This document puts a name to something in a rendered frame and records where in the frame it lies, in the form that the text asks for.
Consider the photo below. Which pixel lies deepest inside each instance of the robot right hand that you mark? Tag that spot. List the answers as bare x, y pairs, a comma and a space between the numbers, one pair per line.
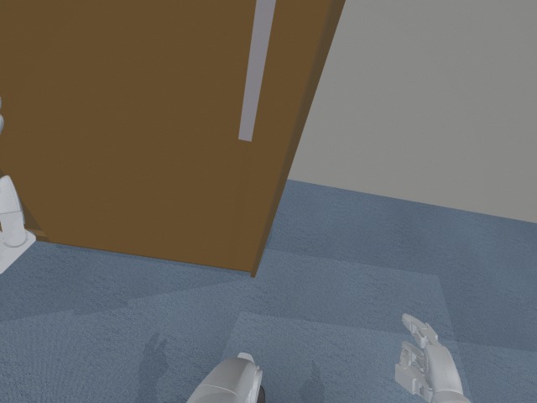
433, 370

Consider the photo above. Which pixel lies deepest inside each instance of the handle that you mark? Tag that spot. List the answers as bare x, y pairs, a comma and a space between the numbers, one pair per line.
262, 24

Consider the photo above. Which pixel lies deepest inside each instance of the robot left hand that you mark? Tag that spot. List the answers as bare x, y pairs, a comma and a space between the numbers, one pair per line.
14, 239

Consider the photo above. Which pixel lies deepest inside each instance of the left robot thigh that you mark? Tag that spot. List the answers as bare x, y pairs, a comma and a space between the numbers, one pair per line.
234, 380

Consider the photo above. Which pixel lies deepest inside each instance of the left robot shin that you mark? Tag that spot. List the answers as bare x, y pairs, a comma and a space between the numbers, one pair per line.
245, 356

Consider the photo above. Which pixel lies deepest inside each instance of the wardrobe door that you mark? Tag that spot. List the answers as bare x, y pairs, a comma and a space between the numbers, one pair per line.
30, 222
121, 120

